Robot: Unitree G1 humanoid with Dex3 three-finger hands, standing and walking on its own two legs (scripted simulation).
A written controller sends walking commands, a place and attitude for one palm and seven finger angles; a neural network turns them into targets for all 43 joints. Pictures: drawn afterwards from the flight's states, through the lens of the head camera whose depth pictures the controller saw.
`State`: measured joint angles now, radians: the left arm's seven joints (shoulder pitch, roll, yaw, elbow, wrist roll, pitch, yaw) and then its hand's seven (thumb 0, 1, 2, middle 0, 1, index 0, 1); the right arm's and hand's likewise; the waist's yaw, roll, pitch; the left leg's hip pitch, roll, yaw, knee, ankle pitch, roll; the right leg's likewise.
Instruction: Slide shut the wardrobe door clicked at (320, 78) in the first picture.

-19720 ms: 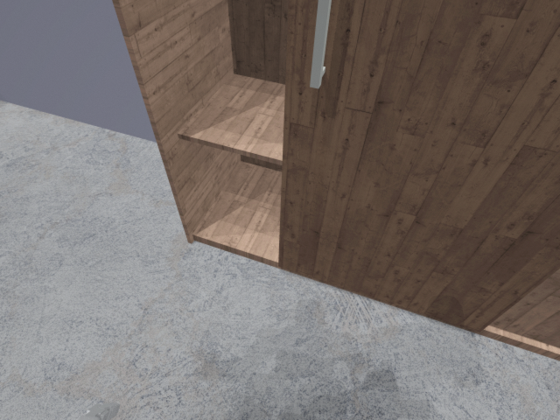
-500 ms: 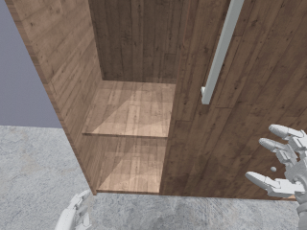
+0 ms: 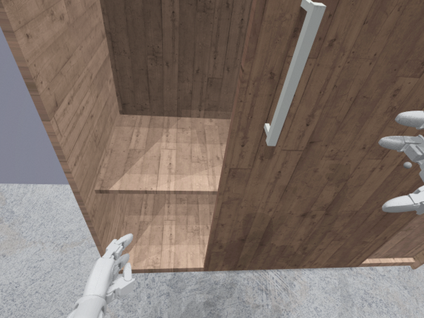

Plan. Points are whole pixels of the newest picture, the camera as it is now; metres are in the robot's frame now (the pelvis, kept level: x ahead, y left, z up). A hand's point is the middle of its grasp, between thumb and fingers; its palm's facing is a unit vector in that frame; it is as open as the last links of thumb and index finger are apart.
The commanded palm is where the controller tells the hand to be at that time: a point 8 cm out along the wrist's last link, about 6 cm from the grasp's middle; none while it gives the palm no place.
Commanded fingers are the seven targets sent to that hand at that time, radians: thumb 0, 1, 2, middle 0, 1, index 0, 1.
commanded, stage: raise the hand with hooked fingers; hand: right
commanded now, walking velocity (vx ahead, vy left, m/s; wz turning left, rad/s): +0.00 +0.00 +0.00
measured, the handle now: (286, 82) +0.48 -0.14 +0.25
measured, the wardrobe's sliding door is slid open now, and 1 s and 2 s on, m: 0.40 0.40 0.40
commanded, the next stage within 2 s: move the hooked fingers beside the handle in 0.64 s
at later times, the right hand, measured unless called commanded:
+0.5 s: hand (405, 142) +0.28 -0.25 +0.27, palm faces +0.03 +0.99 -0.16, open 14.0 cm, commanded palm +0.26 -0.31 +0.27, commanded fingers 0.00 0.50 -0.30 0.30 1.20 0.30 1.20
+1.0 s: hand (420, 130) +0.30 -0.29 +0.28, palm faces +0.13 +0.98 -0.12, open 14.0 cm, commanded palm +0.26 -0.31 +0.27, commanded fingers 0.00 0.50 -0.30 0.30 1.20 0.30 1.20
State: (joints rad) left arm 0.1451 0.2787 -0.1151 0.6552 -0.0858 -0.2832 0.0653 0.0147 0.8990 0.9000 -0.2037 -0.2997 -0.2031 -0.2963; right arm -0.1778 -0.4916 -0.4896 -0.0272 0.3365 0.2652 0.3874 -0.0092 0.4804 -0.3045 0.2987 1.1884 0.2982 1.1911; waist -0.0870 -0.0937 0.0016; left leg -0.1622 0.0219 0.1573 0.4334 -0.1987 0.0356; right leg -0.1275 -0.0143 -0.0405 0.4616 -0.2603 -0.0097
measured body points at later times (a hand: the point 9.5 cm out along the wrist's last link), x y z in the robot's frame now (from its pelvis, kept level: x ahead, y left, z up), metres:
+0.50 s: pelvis +0.01 +0.00 +0.00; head -0.03 +0.03 +0.45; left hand +0.21 +0.24 -0.07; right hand +0.27 -0.31 +0.28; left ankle +0.03 +0.09 -0.74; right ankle +0.00 -0.11 -0.74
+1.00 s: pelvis +0.00 -0.01 +0.00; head -0.02 +0.03 +0.45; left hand +0.22 +0.20 -0.07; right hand +0.29 -0.34 +0.29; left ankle +0.03 +0.09 -0.74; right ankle +0.00 -0.11 -0.74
